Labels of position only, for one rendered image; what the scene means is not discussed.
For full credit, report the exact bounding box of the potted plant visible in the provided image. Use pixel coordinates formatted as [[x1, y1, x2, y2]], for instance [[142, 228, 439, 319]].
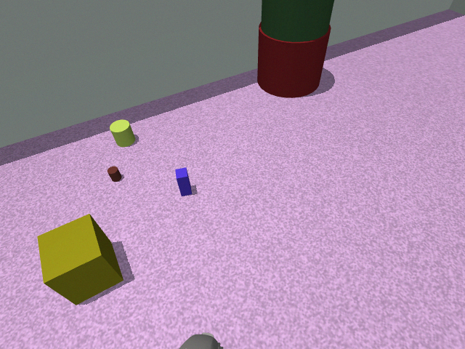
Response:
[[257, 0, 334, 98]]

